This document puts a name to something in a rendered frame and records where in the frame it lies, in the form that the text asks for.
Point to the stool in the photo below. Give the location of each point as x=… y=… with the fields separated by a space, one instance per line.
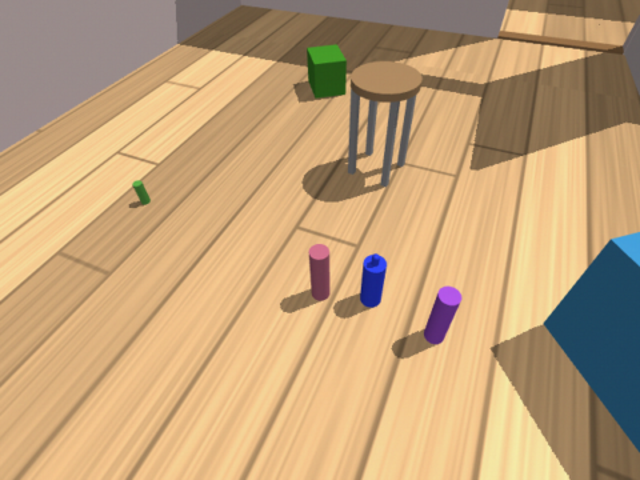
x=383 y=81

